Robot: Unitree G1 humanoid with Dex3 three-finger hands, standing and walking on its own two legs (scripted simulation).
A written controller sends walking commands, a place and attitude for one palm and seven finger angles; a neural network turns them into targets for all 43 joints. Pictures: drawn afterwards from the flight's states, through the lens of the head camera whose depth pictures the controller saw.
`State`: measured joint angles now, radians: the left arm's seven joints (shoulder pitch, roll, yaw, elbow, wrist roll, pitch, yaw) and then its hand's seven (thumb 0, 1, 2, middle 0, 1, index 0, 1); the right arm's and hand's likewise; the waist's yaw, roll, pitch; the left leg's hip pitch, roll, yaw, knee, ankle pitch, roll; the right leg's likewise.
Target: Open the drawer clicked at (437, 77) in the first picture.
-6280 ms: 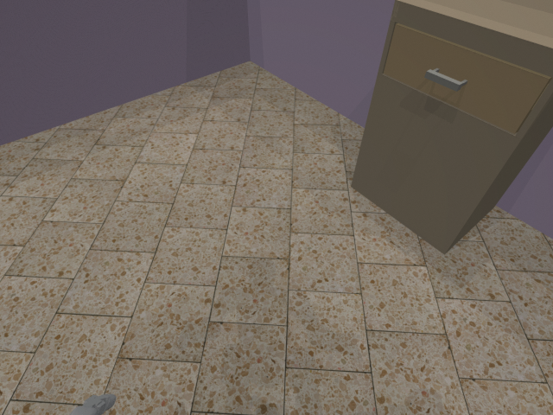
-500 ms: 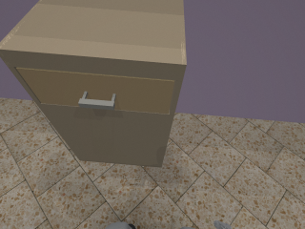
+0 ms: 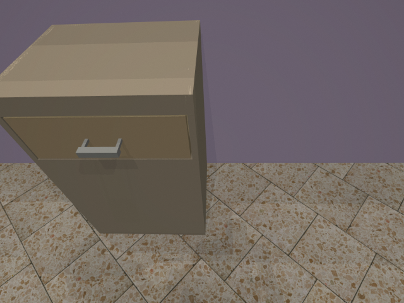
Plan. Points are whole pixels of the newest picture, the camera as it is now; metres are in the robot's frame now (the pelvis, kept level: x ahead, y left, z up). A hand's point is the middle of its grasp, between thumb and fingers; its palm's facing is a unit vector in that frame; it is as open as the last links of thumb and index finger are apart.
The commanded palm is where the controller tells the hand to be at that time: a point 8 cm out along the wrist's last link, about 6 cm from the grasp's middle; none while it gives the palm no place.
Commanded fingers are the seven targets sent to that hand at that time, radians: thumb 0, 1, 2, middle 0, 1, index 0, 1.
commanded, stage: come to a stop and stand still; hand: left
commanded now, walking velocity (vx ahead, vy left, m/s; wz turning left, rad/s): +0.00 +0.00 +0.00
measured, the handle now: (100, 147) +0.53 +0.33 -0.05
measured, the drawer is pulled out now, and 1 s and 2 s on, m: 0.00 0.00 0.00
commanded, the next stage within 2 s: look again from close up in 0.22 s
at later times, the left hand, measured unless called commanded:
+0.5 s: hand out of the picture -0.01 +0.20 -0.17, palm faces +0.06 -0.97 -0.24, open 7.4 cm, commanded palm none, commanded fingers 0.00 0.90 0.90 -0.20 -0.30 -0.20 -0.30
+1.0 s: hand out of the picture +0.01 +0.26 -0.16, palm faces +0.02 -0.96 -0.27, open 7.4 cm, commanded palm none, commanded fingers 0.00 0.90 0.90 -0.20 -0.30 -0.20 -0.30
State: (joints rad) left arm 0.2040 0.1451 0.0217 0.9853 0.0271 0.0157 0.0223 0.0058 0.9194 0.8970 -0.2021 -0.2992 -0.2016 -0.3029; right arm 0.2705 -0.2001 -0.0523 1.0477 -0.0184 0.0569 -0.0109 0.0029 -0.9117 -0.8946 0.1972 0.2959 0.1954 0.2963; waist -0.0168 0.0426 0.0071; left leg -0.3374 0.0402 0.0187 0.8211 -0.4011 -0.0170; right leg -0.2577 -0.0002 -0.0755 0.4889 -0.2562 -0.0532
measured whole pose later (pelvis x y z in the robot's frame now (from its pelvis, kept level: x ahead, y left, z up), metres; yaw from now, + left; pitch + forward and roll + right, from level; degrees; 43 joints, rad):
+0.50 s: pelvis -0.01 +0.01 +0.00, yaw +2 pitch -1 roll -1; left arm 0.31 0.18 0.01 1.05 0.02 -0.01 0.02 0.01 0.91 0.90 -0.20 -0.30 -0.20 -0.30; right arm 0.29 -0.22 -0.02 1.03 -0.02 0.00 -0.04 0.01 -0.92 -0.89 0.20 0.30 0.20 0.30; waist 0.00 0.03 0.01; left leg -0.15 0.03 0.01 0.52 -0.35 0.00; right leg -0.23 0.01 -0.12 0.49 -0.25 -0.05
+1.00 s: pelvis -0.04 +0.04 +0.00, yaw +1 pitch -2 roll +0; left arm 0.21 0.26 -0.01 1.05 0.02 0.00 0.02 0.01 0.91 0.90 -0.20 -0.30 -0.20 -0.30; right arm 0.23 -0.25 0.02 1.04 -0.02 0.00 0.00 0.00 -0.91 -0.89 0.20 0.30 0.20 0.30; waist 0.01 0.00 0.01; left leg -0.11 -0.03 0.04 0.41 -0.26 0.05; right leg -0.20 -0.04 -0.09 0.39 -0.15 0.01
